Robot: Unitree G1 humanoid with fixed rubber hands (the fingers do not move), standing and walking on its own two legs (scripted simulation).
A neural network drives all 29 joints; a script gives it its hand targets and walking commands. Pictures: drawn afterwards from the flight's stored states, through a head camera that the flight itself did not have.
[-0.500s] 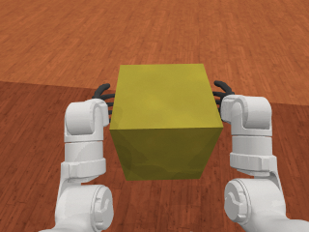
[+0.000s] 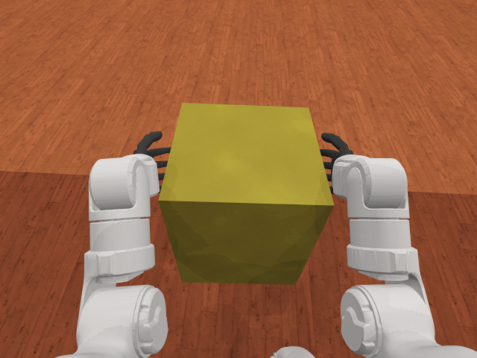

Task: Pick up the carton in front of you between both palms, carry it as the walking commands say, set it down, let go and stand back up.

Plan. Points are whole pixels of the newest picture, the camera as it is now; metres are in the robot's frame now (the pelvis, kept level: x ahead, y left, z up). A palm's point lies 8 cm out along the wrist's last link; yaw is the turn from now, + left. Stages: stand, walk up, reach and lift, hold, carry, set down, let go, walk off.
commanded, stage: carry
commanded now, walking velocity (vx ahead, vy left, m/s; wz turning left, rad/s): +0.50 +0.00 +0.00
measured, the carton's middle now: (242, 199) +0.38 -0.01 +0.06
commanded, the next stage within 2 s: none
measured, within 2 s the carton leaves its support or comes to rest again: neither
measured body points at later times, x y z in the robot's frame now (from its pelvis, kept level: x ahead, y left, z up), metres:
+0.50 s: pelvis +0.28 -0.04 +0.03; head +0.33 -0.05 +0.47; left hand +0.65 +0.14 +0.16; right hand +0.68 -0.16 +0.16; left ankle +0.30 +0.09 -0.62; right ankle +0.30 -0.12 -0.70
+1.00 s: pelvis +0.56 +0.01 +0.05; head +0.61 +0.02 +0.49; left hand +0.96 +0.14 +0.19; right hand +0.94 -0.16 +0.19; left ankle +0.54 +0.09 -0.69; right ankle +0.67 -0.13 -0.61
